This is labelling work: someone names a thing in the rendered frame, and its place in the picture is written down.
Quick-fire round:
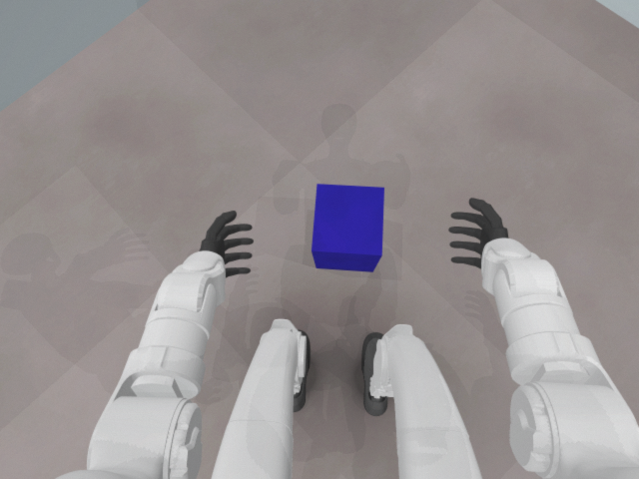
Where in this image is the right robot hand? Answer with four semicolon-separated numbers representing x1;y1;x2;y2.
449;198;508;268

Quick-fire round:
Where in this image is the robot right shin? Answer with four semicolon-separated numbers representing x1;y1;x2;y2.
369;324;413;397

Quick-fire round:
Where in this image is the robot left foot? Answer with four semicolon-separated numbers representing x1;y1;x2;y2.
294;329;311;412

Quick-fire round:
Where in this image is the left robot forearm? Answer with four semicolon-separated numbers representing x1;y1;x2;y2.
87;250;226;470

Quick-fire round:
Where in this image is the robot left upper arm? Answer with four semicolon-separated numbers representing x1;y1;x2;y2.
55;396;203;479

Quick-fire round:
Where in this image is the robot right upper arm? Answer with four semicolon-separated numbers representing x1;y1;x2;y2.
509;381;639;479

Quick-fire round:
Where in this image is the left robot hand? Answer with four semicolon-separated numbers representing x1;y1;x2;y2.
199;211;254;277

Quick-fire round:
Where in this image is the carton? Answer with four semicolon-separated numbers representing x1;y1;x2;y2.
312;184;384;272

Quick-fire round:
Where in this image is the right robot forearm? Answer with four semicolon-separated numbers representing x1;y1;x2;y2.
481;239;639;435

